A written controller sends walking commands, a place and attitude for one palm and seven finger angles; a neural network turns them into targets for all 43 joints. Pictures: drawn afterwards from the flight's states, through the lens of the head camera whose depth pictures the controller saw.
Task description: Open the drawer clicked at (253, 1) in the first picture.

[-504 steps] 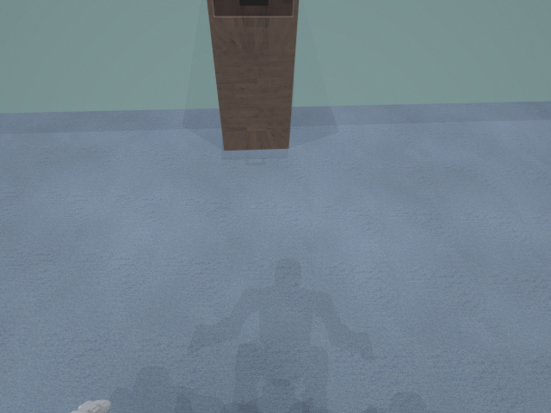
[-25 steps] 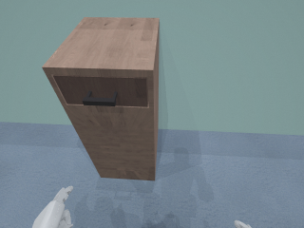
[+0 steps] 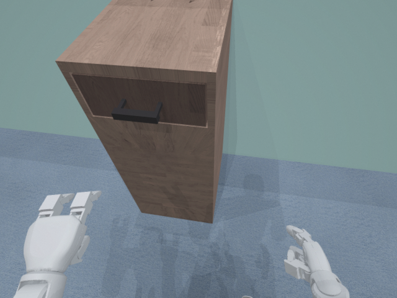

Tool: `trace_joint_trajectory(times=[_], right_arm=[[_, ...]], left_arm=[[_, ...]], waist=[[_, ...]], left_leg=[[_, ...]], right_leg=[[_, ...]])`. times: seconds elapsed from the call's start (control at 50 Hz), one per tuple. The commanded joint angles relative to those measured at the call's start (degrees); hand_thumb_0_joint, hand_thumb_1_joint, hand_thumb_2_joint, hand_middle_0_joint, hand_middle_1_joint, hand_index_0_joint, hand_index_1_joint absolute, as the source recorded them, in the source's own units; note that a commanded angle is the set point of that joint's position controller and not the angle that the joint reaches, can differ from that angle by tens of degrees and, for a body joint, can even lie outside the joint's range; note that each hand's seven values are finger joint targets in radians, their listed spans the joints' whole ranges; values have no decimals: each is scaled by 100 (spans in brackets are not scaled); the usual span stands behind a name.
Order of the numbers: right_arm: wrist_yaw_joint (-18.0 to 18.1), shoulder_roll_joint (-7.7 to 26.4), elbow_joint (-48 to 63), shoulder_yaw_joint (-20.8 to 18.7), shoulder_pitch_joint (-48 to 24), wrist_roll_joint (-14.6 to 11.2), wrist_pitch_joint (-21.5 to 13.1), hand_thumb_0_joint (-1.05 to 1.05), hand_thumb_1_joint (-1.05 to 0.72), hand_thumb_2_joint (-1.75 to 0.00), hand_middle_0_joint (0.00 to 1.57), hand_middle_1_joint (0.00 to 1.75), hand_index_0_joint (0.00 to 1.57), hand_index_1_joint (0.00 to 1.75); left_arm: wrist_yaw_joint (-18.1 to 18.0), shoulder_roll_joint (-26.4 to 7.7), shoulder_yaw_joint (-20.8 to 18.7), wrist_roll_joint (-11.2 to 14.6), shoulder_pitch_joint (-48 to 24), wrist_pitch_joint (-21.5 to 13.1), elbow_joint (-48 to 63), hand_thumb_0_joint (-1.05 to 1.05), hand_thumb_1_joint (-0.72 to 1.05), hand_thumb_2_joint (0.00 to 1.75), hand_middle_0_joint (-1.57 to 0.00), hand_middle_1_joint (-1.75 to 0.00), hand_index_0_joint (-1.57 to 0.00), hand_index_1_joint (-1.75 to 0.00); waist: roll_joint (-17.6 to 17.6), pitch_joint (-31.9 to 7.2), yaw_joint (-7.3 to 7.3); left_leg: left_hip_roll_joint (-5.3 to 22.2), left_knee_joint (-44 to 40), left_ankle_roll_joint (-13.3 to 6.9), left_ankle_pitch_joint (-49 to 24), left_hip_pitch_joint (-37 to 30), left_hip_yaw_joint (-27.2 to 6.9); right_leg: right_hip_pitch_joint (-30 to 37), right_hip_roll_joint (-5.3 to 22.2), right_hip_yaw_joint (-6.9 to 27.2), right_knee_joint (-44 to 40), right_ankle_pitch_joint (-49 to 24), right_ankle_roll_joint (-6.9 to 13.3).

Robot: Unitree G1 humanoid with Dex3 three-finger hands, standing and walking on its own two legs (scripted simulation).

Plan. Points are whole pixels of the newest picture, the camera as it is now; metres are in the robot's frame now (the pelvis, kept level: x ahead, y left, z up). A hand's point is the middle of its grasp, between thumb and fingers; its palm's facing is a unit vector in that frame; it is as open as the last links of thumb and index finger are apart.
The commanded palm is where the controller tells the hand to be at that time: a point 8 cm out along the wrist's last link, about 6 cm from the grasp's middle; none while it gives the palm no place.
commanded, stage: raise the hand with hooked fingers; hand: left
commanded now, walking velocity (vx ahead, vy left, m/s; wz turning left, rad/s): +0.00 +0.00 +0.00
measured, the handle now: (138, 109) +0.51 +0.23 +0.06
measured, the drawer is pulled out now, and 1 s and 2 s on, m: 0.00 0.00 0.00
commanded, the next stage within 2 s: move the hooked fingers above the handle in 1.26 s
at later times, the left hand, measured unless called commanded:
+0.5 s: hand (73, 186) +0.26 +0.26 +0.11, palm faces +0.11 -0.08 -0.99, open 12.8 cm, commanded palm +0.23 +0.26 +0.17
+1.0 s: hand (60, 143) +0.30 +0.27 +0.18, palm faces +0.08 -0.05 -1.00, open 13.9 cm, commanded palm +0.26 +0.27 +0.23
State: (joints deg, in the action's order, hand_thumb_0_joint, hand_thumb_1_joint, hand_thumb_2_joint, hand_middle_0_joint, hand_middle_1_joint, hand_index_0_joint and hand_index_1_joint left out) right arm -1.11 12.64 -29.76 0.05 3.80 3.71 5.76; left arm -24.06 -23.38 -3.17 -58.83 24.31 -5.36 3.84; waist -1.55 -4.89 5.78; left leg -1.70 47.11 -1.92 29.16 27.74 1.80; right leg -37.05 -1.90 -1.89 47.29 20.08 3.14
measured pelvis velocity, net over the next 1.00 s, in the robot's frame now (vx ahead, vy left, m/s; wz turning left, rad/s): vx -0.02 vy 0.02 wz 0.02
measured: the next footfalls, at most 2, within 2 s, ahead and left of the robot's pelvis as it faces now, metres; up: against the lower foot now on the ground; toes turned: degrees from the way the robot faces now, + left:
none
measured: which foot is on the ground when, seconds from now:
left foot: down 0.00-1.00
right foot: down 0.00-1.00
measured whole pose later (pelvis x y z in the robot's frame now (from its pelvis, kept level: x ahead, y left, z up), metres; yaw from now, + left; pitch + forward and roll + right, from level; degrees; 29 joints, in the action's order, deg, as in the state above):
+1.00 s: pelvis -0.02 +0.02 +0.04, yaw +1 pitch -1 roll +0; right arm -0.6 15.0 -34.4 1.5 8.4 -1.7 8.0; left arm 4.8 -32.2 1.2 -49.1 -10.1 0.7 -0.3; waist -5.1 0.1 4.3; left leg -3.7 22.0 -3.4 15.6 5.5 0.9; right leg -14.2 -0.3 -1.5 23.0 7.9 1.2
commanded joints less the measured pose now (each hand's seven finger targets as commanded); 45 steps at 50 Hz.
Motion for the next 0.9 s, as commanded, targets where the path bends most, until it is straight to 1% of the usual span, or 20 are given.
trace_joint_trajectory(times=[0.0,0.04,0.06,0.08,0.1,0.18,0.26,0.3,0.38,0.4,0.48,0.54,0.6,0.62,0.66,0.72,0.8,0.82,0.84,0.88], right_arm=[[105,703,924,-185,-343,-70,-229,0,-90,-90,20,30,20,30],[85,679,920,-181,-245,-98,-260,0,-90,-90,20,30,20,30],[80,681,929,-170,-239,-114,-269,0,-90,-90,20,30,20,30],[69,684,909,-169,-228,-119,-267,0,-90,-90,20,30,20,30],[77,735,919,-154,-279,-127,-247,0,-90,-90,20,30,20,30],[56,698,856,-244,-186,-172,-268,0,-90,-90,20,30,20,30],[80,731,747,-308,-130,-214,-309,0,-90,-90,20,30,20,30],[94,752,720,-298,-204,-236,-307,0,-90,-90,20,30,20,30],[105,744,607,-275,-271,-286,-270,0,-90,-90,20,30,20,30],[105,746,582,-268,-326,-304,-254,0,-90,-90,20,30,20,30],[129,731,491,-200,-401,-354,-174,0,-90,-90,20,30,20,30],[141,715,444,-145,-449,-394,-106,0,-90,-90,20,30,20,30],[154,729,464,-97,-516,-428,-64,0,-90,-90,20,30,20,30],[152,708,439,-84,-481,-429,-68,0,-90,-90,20,30,20,30],[167,737,441,-90,-477,-420,-51,0,-90,-90,20,30,20,30],[160,731,415,-59,-455,-458,-49,0,-90,-90,20,30,20,30],[166,768,439,-47,-487,-498,-57,0,-90,-90,20,30,20,30],[158,765,397,-56,-410,-500,-72,0,-90,-90,20,30,20,30],[164,794,382,-74,-382,-511,-66,0,-90,-90,20,30,20,30],[143,811,426,-94,-340,-513,-55,0,-90,-90,20,30,20,30]], left_arm=[[239,-998,-452,296,-88,259,1385,0,13,57,-25,-80,-25,-80],[407,-996,-448,333,172,273,1449,0,8,55,-26,-82,-26,-82],[452,-1070,-523,354,237,278,1447,0,6,54,-26,-84,-26,-84],[490,-1086,-543,340,171,276,1441,0,4,53,-26,-86,-26,-86],[484,-1207,-688,354,29,299,1530,0,1,52,-26,-87,-26,-87],[495,-1211,-685,363,-323,256,1703,0,-8,48,-27,-93,-27,-93],[576,-1212,-566,450,-904,277,1781,0,-17,44,-28,-99,-28,-99],[680,-1266,-525,485,-1299,335,1812,0,-22,42,-28,-102,-28,-102],[968,-1365,-353,473,-1869,451,1742,0,-31,38,-29,-108,-29,-108],[1037,-1408,-356,479,-2127,489,1777,0,-34,37,-29,-110,-29,-110],[1378,-1570,-309,534,-2741,644,1405,0,-43,33,-29,-115,-29,-115],[1634,-1602,-206,592,-3342,727,1226,0,-50,30,-30,-120,-30,-120],[1892,-1689,-180,659,-3795,761,1083,0,-50,30,-30,-120,-30,-120],[1981,-1663,-99,641,-3974,773,983,0,-50,30,-30,-120,-30,-120],[2111,-1860,-201,665,-4231,723,1037,0,-50,30,-30,-120,-30,-120],[2306,-1850,-136,734,-4636,691,847,0,-50,30,-30,-120,-30,-120],[2450,-2100,-264,823,-5185,610,820,0,-50,30,-30,-120,-30,-120],[2481,-2091,-226,821,-5346,593,719,0,-50,30,-30,-120,-30,-120],[2506,-2167,-283,848,-5386,567,683,0,-50,30,-30,-120,-30,-120],[2603,-2060,-286,921,-4924,590,420,0,-50,30,-30,-120,-30,-120]], waist=[[126,-1182,-112],[112,-1153,-32],[227,-1092,-10],[223,-959,-26],[110,-916,31],[39,-1083,-13],[-82,-1117,-90],[5,-1074,-87],[-147,-964,-58],[-278,-931,-56],[-43,-717,-56],[-106,-571,-68],[-226,-600,-75],[-154,-607,-81],[-158,-717,-75],[-108,-638,-129],[-331,-718,-130],[-268,-723,-133],[-281,-775,-127],[-63,-686,-67]], left_leg=[[60,-1004,-38,-2812,-324,-391],[97,-1176,-1,-3033,-410,-369],[109,-1243,3,-2977,-383,-345],[112,-1324,14,-2926,-371,-346],[107,-1399,9,-2878,-385,-350],[112,-1523,18,-3075,-685,-315],[131,-1623,32,-3235,-1009,-334],[124,-1703,41,-3226,-1082,-353],[162,-1904,113,-3644,-1356,-362],[157,-1958,138,-3672,-1440,-379],[143,-2223,136,-3519,-1480,-332],[135,-2438,173,-3392,-1514,-351],[125,-2586,157,-3185,-1567,-344],[114,-2606,145,-3161,-1546,-324],[96,-2658,146,-3239,-1607,-310],[110,-2750,149,-3103,-1574,-322],[96,-2847,168,-3053,-1626,-352],[102,-2869,183,-3079,-1606,-367],[99,-2879,192,-3126,-1642,-379],[81,-2894,161,-3145,-1551,-302]], right_leg=[[2026,119,899,-946,-2082,55],[2260,147,845,-1033,-2197,33],[2355,164,839,-1094,-2216,17],[2348,165,852,-1143,-2181,23],[2443,169,877,-1182,-2143,39],[2586,204,792,-1283,-2287,27],[2568,210,659,-1387,-2192,14],[2654,224,630,-1456,-2138,4],[2763,238,513,-1613,-2207,17],[2810,230,519,-1651,-2158,23],[3065,228,413,-1893,-2149,7],[3213,216,355,-2039,-2034,20],[3373,204,349,-2164,-1877,28],[3407,217,304,-2180,-1865,20],[3549,205,324,-2252,-1989,14],[3536,209,261,-2324,-1821,16],[3625,201,268,-2417,-1760,28],[3616,212,212,-2413,-1710,33],[3631,196,220,-2434,-1737,38],[3700,213,219,-2473,-1852,22]])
